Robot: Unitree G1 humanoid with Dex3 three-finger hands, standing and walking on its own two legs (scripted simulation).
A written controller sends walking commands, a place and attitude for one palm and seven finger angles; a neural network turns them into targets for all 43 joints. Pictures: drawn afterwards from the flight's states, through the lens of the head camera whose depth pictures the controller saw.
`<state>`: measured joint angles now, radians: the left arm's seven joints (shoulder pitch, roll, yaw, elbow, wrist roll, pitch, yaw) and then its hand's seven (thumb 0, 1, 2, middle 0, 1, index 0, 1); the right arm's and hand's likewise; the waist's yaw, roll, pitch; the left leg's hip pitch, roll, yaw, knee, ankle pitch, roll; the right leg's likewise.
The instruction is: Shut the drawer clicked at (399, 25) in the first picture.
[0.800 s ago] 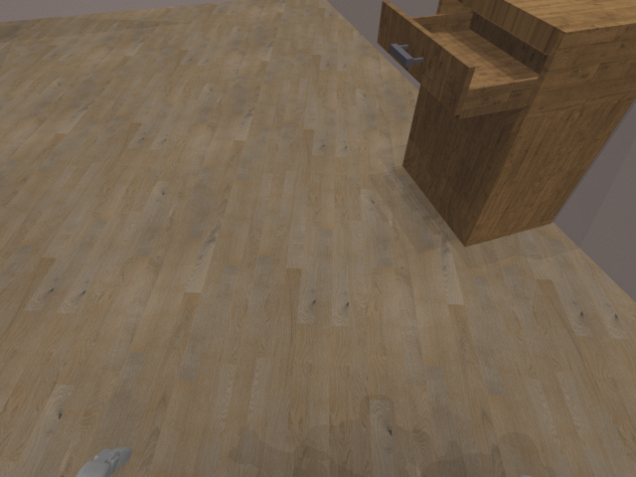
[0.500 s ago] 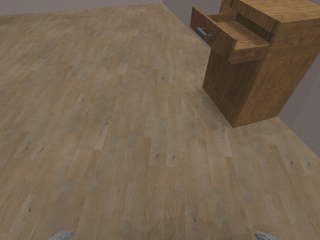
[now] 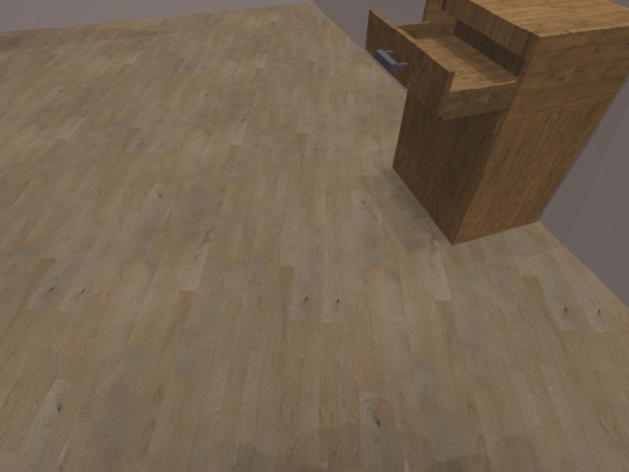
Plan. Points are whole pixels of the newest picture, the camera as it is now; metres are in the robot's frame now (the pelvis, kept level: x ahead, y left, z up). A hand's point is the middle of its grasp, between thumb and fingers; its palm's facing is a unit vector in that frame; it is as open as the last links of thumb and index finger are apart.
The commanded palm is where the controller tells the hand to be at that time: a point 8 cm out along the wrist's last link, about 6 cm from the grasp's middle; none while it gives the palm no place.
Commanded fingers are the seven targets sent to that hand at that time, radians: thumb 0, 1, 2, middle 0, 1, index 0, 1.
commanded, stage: stand and wait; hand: left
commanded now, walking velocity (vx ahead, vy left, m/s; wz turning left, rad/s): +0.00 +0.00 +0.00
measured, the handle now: (391, 59) +1.34 -0.18 -0.05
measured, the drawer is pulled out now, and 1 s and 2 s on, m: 0.25 0.25 0.25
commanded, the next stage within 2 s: look at it before walking up in 0.14 s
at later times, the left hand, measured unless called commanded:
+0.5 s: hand out of the picture +0.08 +0.25 -0.15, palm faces -0.03 -0.94 -0.33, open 7.4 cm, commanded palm none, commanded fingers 0.00 0.90 0.90 -0.20 -0.30 -0.20 -0.30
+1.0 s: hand out of the picture +0.07 +0.24 -0.16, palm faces +0.03 -0.95 -0.30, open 7.4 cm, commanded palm none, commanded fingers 0.00 0.90 0.90 -0.20 -0.30 -0.20 -0.30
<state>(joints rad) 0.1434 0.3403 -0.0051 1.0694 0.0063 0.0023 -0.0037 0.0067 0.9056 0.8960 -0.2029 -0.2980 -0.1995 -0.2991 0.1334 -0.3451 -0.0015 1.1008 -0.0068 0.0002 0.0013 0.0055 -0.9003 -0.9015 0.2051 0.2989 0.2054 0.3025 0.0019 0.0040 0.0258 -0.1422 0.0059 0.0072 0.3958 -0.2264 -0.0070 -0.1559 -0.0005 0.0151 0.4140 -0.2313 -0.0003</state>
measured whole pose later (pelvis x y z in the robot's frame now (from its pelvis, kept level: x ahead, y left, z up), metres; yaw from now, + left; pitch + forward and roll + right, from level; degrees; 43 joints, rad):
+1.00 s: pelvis +0.02 +0.00 +0.00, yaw +2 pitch -1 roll +0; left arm 0.18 0.30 0.00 1.07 0.02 0.01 0.00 0.00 0.91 0.90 -0.20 -0.30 -0.20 -0.30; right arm 0.17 -0.31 0.00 1.10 -0.02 0.02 0.01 0.00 -0.90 -0.90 0.20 0.30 0.20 0.30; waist 0.00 0.01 -0.01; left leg -0.20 0.01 -0.01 0.51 -0.35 0.00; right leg -0.15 0.00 -0.02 0.43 -0.27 0.00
